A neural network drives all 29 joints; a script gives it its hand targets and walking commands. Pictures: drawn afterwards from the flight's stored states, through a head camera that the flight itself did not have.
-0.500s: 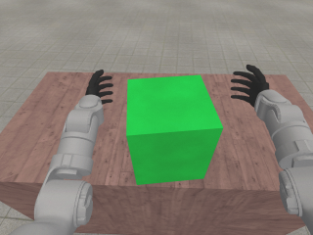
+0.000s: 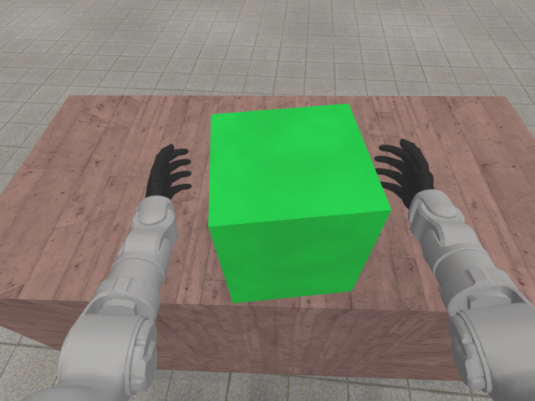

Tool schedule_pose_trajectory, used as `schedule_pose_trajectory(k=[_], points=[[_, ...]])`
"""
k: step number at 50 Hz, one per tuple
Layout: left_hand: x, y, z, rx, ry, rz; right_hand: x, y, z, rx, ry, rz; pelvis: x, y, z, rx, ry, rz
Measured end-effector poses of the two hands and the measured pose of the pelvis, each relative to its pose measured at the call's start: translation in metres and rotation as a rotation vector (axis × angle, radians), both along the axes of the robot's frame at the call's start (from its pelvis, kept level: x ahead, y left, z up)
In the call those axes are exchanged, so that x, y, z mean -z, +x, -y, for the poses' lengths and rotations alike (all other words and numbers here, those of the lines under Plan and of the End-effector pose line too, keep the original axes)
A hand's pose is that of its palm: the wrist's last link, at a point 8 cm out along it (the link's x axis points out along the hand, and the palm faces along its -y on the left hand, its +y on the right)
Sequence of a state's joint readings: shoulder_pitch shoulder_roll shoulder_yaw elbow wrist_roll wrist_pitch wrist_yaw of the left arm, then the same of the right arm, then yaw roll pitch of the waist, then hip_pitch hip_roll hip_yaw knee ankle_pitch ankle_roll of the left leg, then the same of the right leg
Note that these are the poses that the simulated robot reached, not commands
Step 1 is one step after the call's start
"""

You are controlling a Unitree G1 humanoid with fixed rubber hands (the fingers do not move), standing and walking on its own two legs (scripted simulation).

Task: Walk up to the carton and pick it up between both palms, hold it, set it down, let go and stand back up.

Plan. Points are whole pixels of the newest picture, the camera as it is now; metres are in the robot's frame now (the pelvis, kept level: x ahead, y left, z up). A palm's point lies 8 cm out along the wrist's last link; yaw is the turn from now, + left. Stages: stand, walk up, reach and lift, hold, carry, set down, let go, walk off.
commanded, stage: reach and lift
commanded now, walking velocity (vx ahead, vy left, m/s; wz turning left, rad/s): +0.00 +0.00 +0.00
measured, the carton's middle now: (287, 209) +0.41 +0.03 +0.04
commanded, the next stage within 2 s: none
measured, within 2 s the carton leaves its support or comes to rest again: neither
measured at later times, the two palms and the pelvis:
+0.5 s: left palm (186, 191) +0.40 +0.19 +0.08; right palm (388, 187) +0.43 -0.13 +0.08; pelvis +0.00 +0.00 +0.00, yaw +0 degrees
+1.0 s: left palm (190, 193) +0.41 +0.18 +0.07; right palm (385, 183) +0.44 -0.12 +0.08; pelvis +0.01 +0.00 +0.00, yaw +0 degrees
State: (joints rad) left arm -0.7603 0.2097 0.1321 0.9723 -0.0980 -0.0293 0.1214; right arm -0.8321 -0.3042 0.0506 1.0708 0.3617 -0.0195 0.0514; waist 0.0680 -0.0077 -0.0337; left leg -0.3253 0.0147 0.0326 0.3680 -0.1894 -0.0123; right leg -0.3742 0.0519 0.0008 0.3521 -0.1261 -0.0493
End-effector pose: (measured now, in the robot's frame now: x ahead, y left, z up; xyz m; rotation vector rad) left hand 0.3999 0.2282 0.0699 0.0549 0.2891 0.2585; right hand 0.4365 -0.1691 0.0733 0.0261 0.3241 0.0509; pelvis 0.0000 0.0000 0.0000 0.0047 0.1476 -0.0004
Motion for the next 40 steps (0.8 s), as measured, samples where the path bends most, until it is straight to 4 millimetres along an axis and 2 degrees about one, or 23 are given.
schedule_pose_trajectory(k=[4,8,15,19,25,31,40], points=[[0.003,0.009,0.005,0.002,-0.012,0.037,0.003,0.009,0.001,0.001,0.004,0.037,0.001,0.004,0.001,0.0,0.0,-0.049],[-0.006,0.016,0.013,0.014,-0.021,0.075,-0.007,0.016,0.003,0.005,0.007,0.083,0.001,0.011,0.002,0.0,0.002,-0.075],[-0.011,0.016,0.023,0.062,0.009,0.082,-0.014,0.015,0.004,0.015,0.005,0.104,0.001,0.013,0.004,-0.001,0.003,-0.078],[-0.008,0.011,0.03,0.085,0.016,0.08,-0.008,0.009,-0.007,-0.003,0.015,0.084,0.001,0.009,0.004,-0.002,0.001,-0.074],[-0.009,0.003,0.043,0.101,0.01,0.103,-0.004,-0.002,-0.043,-0.061,0.008,0.08,0.002,0.003,0.001,-0.003,0.0,-0.065],[-0.007,-0.002,0.037,0.049,0.023,0.084,-0.006,-0.005,-0.04,-0.032,-0.016,0.086,0.002,0.0,0.001,-0.003,0.0,-0.062],[-0.001,0.002,0.045,0.03,0.009,0.06,-0.006,0.003,-0.045,-0.031,-0.014,0.06,0.002,0.004,0.001,-0.003,0.0,-0.067]])
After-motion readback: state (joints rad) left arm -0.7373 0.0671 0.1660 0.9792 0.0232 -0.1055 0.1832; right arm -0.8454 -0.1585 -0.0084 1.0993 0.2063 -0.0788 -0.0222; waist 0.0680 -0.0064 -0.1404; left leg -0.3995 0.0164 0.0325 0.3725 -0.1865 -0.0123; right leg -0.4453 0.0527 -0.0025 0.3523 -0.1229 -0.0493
